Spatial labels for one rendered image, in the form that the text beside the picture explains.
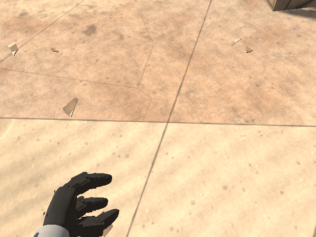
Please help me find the robot left forearm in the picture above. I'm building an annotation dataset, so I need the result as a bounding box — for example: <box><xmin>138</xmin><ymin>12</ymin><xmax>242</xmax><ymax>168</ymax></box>
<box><xmin>33</xmin><ymin>224</ymin><xmax>70</xmax><ymax>237</ymax></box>

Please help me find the left robot hand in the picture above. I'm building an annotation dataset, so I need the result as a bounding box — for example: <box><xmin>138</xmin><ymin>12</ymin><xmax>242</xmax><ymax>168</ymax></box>
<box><xmin>42</xmin><ymin>172</ymin><xmax>119</xmax><ymax>237</ymax></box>

